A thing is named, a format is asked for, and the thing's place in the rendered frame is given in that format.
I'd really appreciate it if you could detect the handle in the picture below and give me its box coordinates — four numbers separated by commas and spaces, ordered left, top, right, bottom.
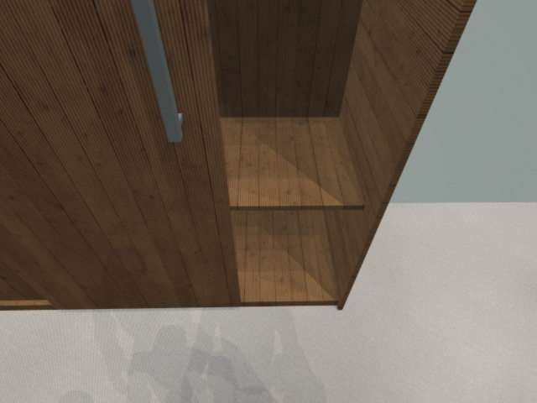
131, 0, 183, 142

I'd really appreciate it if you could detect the wardrobe door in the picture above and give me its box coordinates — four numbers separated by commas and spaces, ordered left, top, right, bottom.
0, 0, 241, 309
0, 259, 46, 301

